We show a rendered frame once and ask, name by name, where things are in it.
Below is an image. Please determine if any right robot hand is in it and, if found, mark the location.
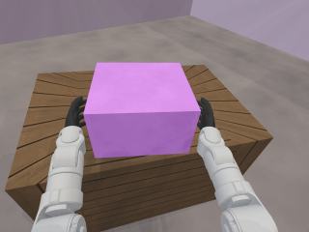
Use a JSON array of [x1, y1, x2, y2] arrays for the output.
[[197, 97, 215, 130]]

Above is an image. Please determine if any pedestal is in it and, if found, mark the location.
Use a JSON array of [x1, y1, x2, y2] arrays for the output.
[[5, 65, 273, 232]]

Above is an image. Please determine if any left robot forearm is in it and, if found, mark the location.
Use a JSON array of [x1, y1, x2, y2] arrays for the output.
[[31, 126, 86, 232]]

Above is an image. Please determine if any carton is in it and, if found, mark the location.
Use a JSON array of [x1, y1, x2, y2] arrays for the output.
[[83, 62, 201, 159]]

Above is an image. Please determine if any left robot upper arm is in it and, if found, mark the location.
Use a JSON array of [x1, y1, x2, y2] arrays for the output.
[[32, 213, 87, 232]]

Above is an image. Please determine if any right robot upper arm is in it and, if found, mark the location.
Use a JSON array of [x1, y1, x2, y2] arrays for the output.
[[220, 204, 277, 232]]

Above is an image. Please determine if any left robot hand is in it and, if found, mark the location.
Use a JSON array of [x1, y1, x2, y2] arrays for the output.
[[65, 96, 87, 128]]

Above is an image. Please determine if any right robot forearm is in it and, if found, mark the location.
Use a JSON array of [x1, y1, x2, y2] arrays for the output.
[[196, 127, 278, 232]]

